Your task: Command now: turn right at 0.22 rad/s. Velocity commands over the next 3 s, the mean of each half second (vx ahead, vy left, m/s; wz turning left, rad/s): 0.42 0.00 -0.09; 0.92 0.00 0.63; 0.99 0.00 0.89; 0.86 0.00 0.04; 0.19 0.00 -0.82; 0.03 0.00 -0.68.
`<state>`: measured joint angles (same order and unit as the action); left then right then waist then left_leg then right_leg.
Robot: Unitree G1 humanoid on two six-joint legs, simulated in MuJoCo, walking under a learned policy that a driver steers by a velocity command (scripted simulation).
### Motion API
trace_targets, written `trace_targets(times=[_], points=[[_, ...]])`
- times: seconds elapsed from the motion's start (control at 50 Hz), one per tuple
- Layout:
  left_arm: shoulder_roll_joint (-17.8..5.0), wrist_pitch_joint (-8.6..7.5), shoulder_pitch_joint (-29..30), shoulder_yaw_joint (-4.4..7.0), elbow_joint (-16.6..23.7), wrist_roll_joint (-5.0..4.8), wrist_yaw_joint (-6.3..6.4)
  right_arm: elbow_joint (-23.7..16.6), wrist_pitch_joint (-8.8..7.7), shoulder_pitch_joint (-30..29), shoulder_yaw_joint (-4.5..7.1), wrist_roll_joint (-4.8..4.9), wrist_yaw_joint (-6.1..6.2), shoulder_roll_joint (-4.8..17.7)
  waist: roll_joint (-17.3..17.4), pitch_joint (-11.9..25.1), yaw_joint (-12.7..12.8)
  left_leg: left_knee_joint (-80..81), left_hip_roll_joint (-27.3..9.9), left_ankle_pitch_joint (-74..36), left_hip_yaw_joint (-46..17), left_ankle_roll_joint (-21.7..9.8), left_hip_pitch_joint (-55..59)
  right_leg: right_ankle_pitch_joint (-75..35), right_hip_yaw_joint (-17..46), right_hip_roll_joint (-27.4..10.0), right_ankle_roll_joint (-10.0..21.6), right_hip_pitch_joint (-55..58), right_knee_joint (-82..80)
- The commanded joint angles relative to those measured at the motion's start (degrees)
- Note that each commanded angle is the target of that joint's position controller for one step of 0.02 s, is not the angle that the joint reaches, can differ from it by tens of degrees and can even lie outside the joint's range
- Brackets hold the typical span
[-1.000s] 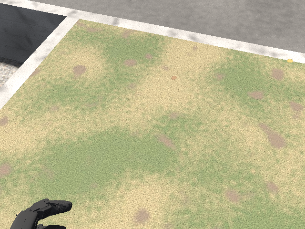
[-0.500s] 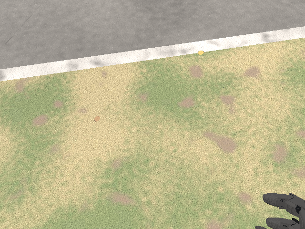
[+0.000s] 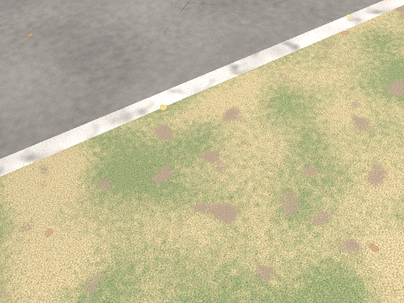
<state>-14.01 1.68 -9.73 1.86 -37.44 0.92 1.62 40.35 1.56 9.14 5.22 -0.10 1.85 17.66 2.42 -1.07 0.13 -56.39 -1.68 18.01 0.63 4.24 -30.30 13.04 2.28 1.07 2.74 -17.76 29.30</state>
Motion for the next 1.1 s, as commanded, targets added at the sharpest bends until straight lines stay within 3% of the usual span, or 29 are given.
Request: trace_targets(times=[0.02, 0.08, 0.12, 0.14, 0.16, 0.18, 0.22, 0.26, 0.32, 0.34, 0.38, 0.42, 0.44, 0.46, 0.48, 0.5, 0.52, 0.58, 0.74, 0.78, 0.82, 0.88, 0.9, 0.92, 0.94, 0.96, 1.0, 1.06, 1.1], points=[[-8.7, -0.67, 1.7, 2.36, 3.0, 0.01, 0.15, -4.9, -0.90, -3.5, -0.79, 0.18, -0.63, 1.2, -10.9, 6.3, 1.5, 10.5, -1.1, 3.3, -1.1, -0.1, 4.9, -13.3, 11.6, -12.6, 10.5, 6.2, -7.0], [-7.9, -0.51, 1.6, 1.97, 1.8, -0.59, -0.41, -4.0, -1.10, -1.4, -0.83, 0.64, -1.14, 1.8, -10.5, 5.0, 0.7, 22.3, -0.1, 1.4, -0.1, -1.2, 11.7, -13.3, 13.9, -12.5, 10.5, 4.6, -5.3], [-4.8, -0.93, -0.7, 0.89, 0.1, -0.97, -0.50, -2.1, -1.61, 3.2, -1.50, -0.70, -1.56, 1.0, -7.4, 7.6, -1.2, 33.7, -0.9, -9.6, -1.1, -3.0, 23.8, 0.8, 12.3, -8.6, 5.8, 0.3, -4.4], [-5.2, -1.26, -2.5, 1.20, 0.1, -0.39, -0.74, -1.6, -1.61, 5.9, -0.67, -0.69, -1.36, 5.2, -0.9, 7.9, 0.7, 30.4, -5.5, -4.2, -6.0, -5.8, 26.7, 17.5, 9.0, -3.8, 3.4, -5.0, 1.9], [-5.6, -2.00, -1.6, 1.53, 1.1, -1.05, -1.17, 0.3, -1.59, 9.1, 0.99, -0.03, -1.43, 9.6, 9.2, 5.1, -0.1, 35.6, -9.6, 25.2, -13.9, -12.0, 23.8, 23.4, -0.3, 1.9, 0.6, -13.1, 7.4], [-7.9, -2.99, 3.7, 2.21, 2.5, -2.03, -1.36, -0.1, -2.21, 10.0, 1.42, 0.21, -1.54, 10.3, 13.0, -0.9, -3.4, 46.4, -16.4, 39.9, -27.3, -17.3, 19.7, 18.3, -5.2, 2.7, -1.3, -16.6, 17.6], [-8.7, -4.34, 7.7, 3.42, 3.8, -3.32, -1.60, 0.2, -4.13, 9.2, 0.83, 0.06, -0.60, 8.8, 11.4, -7.1, -3.1, 50.7, -21.2, 34.4, -34.8, -19.3, 19.2, 17.0, -0.2, -2.3, -0.3, -26.1, 30.5], [-5.8, -5.62, 6.3, 2.84, 3.4, -2.41, -2.28, 0.0, -5.64, 8.7, 0.21, 1.04, -0.42, 6.3, 6.5, -4.1, -2.2, 48.4, -18.5, 25.1, -28.3, -16.4, 25.3, 10.6, 1.0, -4.9, 0.6, -30.5, 30.6], [-2.8, -6.95, 5.8, 1.99, 2.2, -1.94, -3.22, -0.5, -5.78, 7.5, 0.49, 1.70, -0.76, 6.5, 7.0, 0.0, -2.0, 48.2, -11.3, 12.6, -14.0, -13.0, 20.3, 4.7, -4.1, -3.2, -0.5, -16.3, 16.8], [-3.0, -4.92, 5.1, 1.60, 2.2, 3.18, -5.54, 0.5, -4.93, 7.2, 1.03, -2.01, -2.17, 8.1, 7.0, 0.3, -1.5, 48.7, -7.2, 12.3, -8.7, -12.2, 15.7, 6.7, -7.1, -0.4, -1.1, -8.0, 11.3], [-4.3, -3.43, 2.0, 2.27, 1.5, 1.70, -6.22, 0.9, -4.25, 7.2, 1.70, -1.73, -3.26, 8.6, 9.3, -0.1, -0.3, 47.4, -8.1, 12.9, -7.6, -13.0, 11.9, 5.9, -10.1, 1.0, -1.2, 1.4, 5.6], [-5.9, -3.70, -8.4, 2.91, -1.9, 1.20, -4.82, 1.1, -4.08, 6.1, 1.27, -1.11, -3.39, 6.8, 3.0, 0.6, 5.0, 38.6, -7.5, 13.5, -6.0, -12.4, 3.1, 2.2, -11.1, 1.9, -0.5, 16.8, 1.4], [-8.5, -4.63, -20.1, 3.92, -5.5, 1.51, -3.97, 0.6, -4.32, 4.3, 0.35, -2.05, -3.34, 4.1, -5.6, 4.2, 10.9, 21.2, -3.5, 7.9, -2.0, -11.5, -3.3, 7.5, -6.1, -1.0, -0.1, 28.5, 0.0], [-15.8, -5.57, -28.5, 4.84, -5.8, 3.18, -3.02, -4.0, -5.06, -0.7, -1.84, -1.97, -3.19, -3.6, -24.0, 7.3, 14.3, -4.9, 3.4, 15.2, 0.4, -9.3, -16.6, 34.6, 21.8, -18.2, 3.0, 33.1, -12.0], [-17.0, -5.80, -22.5, 4.83, -3.7, 2.85, -2.22, -6.2, -5.34, -0.7, -1.68, -1.07, -2.66, -2.4, -19.6, 3.9, 10.7, -14.8, 6.9, 11.0, -9.6, -10.5, -25.8, 46.0, 44.6, -24.1, 6.2, 26.3, -22.6], [-14.8, -5.84, -16.5, 4.24, -2.9, 2.19, -2.01, -6.2, -5.24, -1.2, -1.21, -0.68, -2.85, 0.0, -10.8, -1.2, 6.4, -17.4, 1.7, 2.7, -11.3, -11.0, -29.1, 42.0, 38.7, -25.3, 6.7, 23.2, -20.6], [-11.5, -6.40, -13.5, 3.35, -2.5, 1.61, -2.15, -4.6, -5.21, 0.4, -0.82, -1.11, -3.54, 2.2, -6.4, -1.0, 4.3, -14.6, -0.1, -2.1, -10.5, -10.4, -24.7, 34.4, 29.8, -22.0, 4.9, 19.1, -19.0], [-8.1, -7.58, -10.5, 1.91, -3.2, 1.18, -1.46, -1.0, -3.42, 4.8, -0.44, -2.06, -5.71, 3.0, -9.3, -1.5, 1.0, -12.2, -2.1, -8.7, -7.6, -7.0, -16.7, 20.7, 12.9, -16.0, 2.0, 12.5, -23.2], [-5.3, -8.95, -18.3, 1.14, -9.3, 1.00, -1.46, -3.9, -2.12, -10.2, -2.31, -1.40, -7.42, 0.4, -4.7, -8.2, 3.4, 1.6, -1.3, -19.9, 3.0, -8.7, -19.7, -9.3, -11.3, -12.1, -1.0, 17.2, -27.3], [-5.8, -8.84, -19.8, 1.02, -10.8, 0.80, -0.86, -5.4, -2.30, -13.8, -3.18, -1.49, -7.93, -0.5, -4.5, -9.1, 3.7, 8.5, -0.6, -19.1, 7.4, -10.5, -16.7, -22.9, -15.1, -12.1, -2.1, 20.0, -26.4], [-7.9, -8.58, -19.7, 1.11, -11.5, 0.84, -0.03, -5.9, -2.25, -13.5, -3.65, -1.07, -7.48, -0.4, -6.3, -6.2, 2.0, 13.7, 3.6, -17.1, 12.4, -13.2, -8.0, -56.0, -18.4, -12.2, -3.4, 23.4, -20.2], [-13.2, -6.10, -16.6, 2.60, -10.8, 1.73, 1.84, -1.5, -2.17, 3.4, -2.00, -0.65, -6.10, 4.4, -11.2, 4.4, -8.0, 14.5, 9.1, -8.2, 12.9, -16.8, 10.0, -84.7, -18.0, -15.5, -3.1, 27.2, 4.0], [-14.6, -5.30, -13.5, 3.12, -9.6, 2.20, 1.71, 2.4, -2.45, 16.4, -0.25, -0.56, -5.25, 7.7, -11.2, 9.7, -13.8, 16.2, 9.7, -2.9, 8.9, -19.2, 23.9, -80.4, -16.4, -16.3, -1.6, 20.9, 20.1], [-13.6, -5.34, -11.4, 3.14, -9.1, 1.99, 0.63, 4.8, -2.49, 23.1, 1.53, -0.60, -3.85, 10.3, -5.7, 11.3, -16.4, 21.3, 7.0, 0.4, 1.8, -21.3, 37.3, -49.9, -16.7, -11.2, -0.9, 8.1, 41.1], [-4.1, -6.70, -9.7, 0.98, -4.5, 1.71, -1.05, 4.1, -1.36, 16.6, 2.77, -0.75, -2.93, 14.8, 10.9, 8.7, -7.6, 24.5, -6.0, 5.5, -25.2, -27.9, 50.0, 12.1, -12.3, 1.3, -3.7, -21.7, 63.1], [-6.4, -8.42, -5.2, 0.65, 0.7, 0.88, -1.23, 1.9, -0.98, 14.7, 3.32, -0.97, -3.24, 16.8, 4.4, 14.4, -8.5, 35.9, -11.4, 11.4, -45.7, -34.1, 53.7, 11.0, 1.2, 2.2, -3.5, -33.0, 68.8], [-8.2, -10.25, -3.1, 0.21, 1.2, 0.93, -1.47, 3.5, -1.73, 14.2, 2.25, -1.02, -2.34, 10.8, -6.9, 2.2, -4.2, 44.5, -11.5, 9.4, -41.2, -28.7, 38.1, 4.7, 3.7, -4.3, -2.5, -31.7, 56.2], [-7.2, -6.73, -5.0, -0.45, 0.4, 3.74, -1.65, 2.9, -4.27, 9.3, 0.42, -0.73, -1.66, 7.1, -8.3, -3.6, 2.6, 45.3, -3.7, -0.7, -28.4, -25.6, 18.8, 7.5, 3.0, -8.1, -5.3, -22.5, 45.8], [-6.2, -5.23, 0.1, -1.10, 3.1, 3.82, -2.19, 2.6, -5.62, 9.6, 0.40, -0.04, -2.06, 8.1, -6.8, -6.1, 2.4, 47.8, -0.4, -3.8, -23.9, -24.9, 10.1, 5.6, 0.1, -9.2, -6.9, -20.0, 36.1]])
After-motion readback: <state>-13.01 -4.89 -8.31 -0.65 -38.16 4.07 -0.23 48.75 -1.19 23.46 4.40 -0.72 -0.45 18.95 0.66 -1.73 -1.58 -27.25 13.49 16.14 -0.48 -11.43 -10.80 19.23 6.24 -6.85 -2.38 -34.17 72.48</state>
